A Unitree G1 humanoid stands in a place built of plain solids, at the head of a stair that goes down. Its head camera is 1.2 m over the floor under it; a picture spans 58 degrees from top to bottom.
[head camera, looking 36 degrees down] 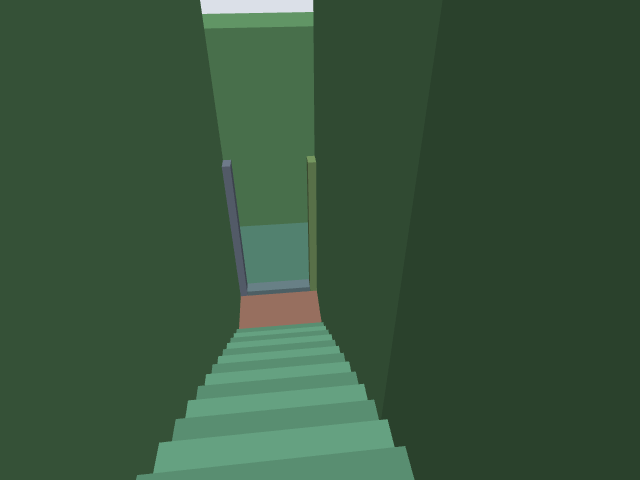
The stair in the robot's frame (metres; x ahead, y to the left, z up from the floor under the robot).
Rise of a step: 0.19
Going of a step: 0.24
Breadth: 1.10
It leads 6 degrees to the left of straight ahead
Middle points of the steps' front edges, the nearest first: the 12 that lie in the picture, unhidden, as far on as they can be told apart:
0.91 0.19 -0.58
1.15 0.21 -0.78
1.40 0.24 -0.97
1.64 0.27 -1.17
1.88 0.29 -1.36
2.12 0.32 -1.56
2.36 0.35 -1.75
2.61 0.37 -1.94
2.85 0.40 -2.14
3.09 0.42 -2.33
3.33 0.45 -2.53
3.58 0.48 -2.72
